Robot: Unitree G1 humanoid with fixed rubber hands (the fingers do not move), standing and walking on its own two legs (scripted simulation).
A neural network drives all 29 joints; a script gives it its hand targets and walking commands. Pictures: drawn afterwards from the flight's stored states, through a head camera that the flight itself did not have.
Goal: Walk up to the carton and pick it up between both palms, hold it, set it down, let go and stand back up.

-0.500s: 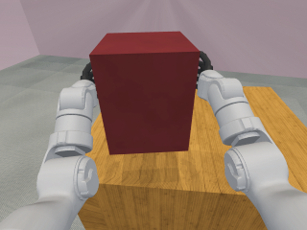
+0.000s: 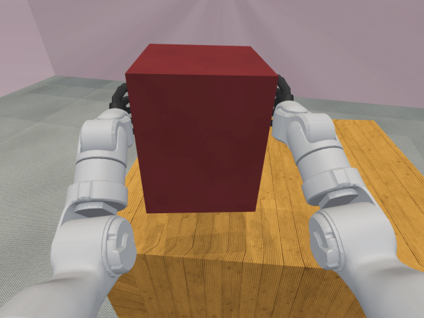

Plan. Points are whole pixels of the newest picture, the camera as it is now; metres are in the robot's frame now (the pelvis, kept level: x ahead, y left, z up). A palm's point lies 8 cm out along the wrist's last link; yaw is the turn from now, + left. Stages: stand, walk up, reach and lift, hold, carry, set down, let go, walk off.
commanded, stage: hold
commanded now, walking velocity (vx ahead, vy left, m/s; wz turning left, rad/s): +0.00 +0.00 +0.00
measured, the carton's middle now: (201, 125) +0.39 +0.02 +0.24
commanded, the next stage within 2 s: none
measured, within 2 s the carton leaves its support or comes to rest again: neither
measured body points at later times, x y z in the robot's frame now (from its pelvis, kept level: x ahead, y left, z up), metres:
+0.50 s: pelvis +0.00 +0.00 +0.00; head -0.08 -0.01 +0.44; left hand +0.39 +0.17 +0.26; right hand +0.40 -0.13 +0.26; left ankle -0.02 +0.14 -0.74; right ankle +0.08 -0.08 -0.74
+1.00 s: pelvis +0.00 +0.00 +0.00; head -0.09 -0.01 +0.44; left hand +0.39 +0.17 +0.27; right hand +0.39 -0.13 +0.27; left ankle -0.02 +0.14 -0.74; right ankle +0.08 -0.08 -0.74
